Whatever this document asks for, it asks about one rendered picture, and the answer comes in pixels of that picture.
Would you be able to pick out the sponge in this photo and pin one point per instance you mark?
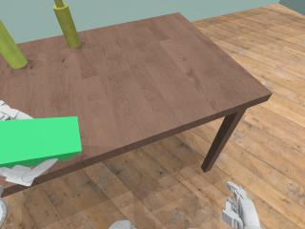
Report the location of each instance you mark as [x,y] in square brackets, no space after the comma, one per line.
[29,142]

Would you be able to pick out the left robot hand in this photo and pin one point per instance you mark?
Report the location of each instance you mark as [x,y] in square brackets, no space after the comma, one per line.
[20,174]

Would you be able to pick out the right robot hand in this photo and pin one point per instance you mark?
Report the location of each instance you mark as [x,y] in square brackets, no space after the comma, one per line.
[239,214]

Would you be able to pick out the table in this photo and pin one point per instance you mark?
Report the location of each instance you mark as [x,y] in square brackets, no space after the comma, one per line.
[130,85]

